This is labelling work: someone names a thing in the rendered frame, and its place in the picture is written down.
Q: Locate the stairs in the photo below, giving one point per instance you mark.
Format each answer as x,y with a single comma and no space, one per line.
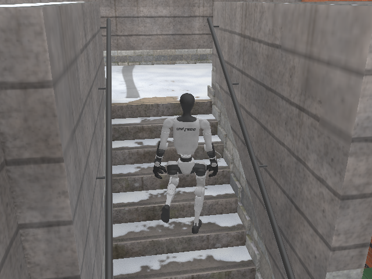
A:
145,247

